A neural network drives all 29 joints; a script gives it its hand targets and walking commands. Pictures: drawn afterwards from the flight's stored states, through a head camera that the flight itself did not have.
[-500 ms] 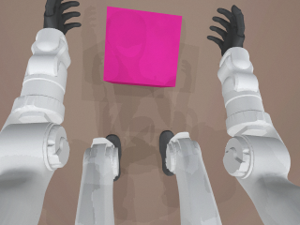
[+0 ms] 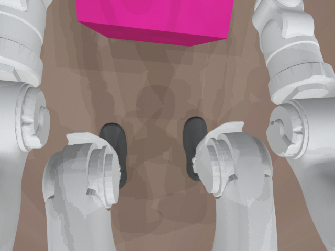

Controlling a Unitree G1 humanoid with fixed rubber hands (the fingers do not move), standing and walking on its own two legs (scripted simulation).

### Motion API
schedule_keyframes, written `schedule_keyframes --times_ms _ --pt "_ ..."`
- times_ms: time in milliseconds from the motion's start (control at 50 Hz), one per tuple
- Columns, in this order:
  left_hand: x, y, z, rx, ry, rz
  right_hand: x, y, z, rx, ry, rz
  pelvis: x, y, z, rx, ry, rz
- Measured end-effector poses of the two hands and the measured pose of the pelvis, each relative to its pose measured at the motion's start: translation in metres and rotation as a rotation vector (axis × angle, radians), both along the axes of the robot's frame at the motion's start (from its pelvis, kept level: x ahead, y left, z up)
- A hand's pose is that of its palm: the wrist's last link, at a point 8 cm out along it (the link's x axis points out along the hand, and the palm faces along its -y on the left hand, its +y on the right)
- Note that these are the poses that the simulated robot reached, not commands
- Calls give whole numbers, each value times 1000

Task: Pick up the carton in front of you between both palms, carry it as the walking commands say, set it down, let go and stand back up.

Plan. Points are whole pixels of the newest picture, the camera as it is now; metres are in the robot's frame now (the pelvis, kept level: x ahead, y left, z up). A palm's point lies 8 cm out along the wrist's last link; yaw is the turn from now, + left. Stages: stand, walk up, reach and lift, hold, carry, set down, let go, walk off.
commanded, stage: reach and lift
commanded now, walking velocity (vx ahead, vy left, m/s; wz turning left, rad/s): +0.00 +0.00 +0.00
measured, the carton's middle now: out of the picture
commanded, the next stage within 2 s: none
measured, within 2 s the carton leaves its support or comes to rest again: leaves its support in 0.86 s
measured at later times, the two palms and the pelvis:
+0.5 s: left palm out of the picture +0.58 +0.15 -0.18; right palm out of the picture +0.55 -0.16 -0.18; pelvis +0.00 +0.00 +0.00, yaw -1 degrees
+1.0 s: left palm out of the picture +0.56 +0.15 -0.13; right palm out of the picture +0.54 -0.15 -0.12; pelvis +0.01 +0.00 +0.00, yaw +1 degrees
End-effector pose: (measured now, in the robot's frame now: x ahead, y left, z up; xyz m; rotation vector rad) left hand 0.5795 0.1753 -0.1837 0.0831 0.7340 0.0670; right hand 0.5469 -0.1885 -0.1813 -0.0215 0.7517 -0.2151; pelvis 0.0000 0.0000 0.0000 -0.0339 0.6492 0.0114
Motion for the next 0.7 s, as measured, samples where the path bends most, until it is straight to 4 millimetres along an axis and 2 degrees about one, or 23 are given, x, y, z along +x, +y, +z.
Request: schedule_keyframes --times_ms 100,220,400,500,600,700 --pt "3 0 -9 5 -14 -17 2 2 -8 1 -10 -3 8 -1 -8 0 -19 -2" --pt "8 -4 -1 -3 -35 -32 2 7 -1 6 -27 -4 12 0 -12 -6 -5 -7" --pt "1 -10 5 -11 -19 -44 -5 12 4 14 -21 0 6 2 -7 -11 3 -7" --pt "1 -28 4 -36 -17 -82 -1 30 4 41 -28 36 1 3 -4 -11 -9 -7" --pt "2 -30 6 -12 -9 -71 -1 32 4 30 -27 4 -2 3 -3 -14 -27 -5" --pt "5 -29 7 -18 9 -78 2 29 5 48 -14 21 0 4 -9 -15 -33 -6"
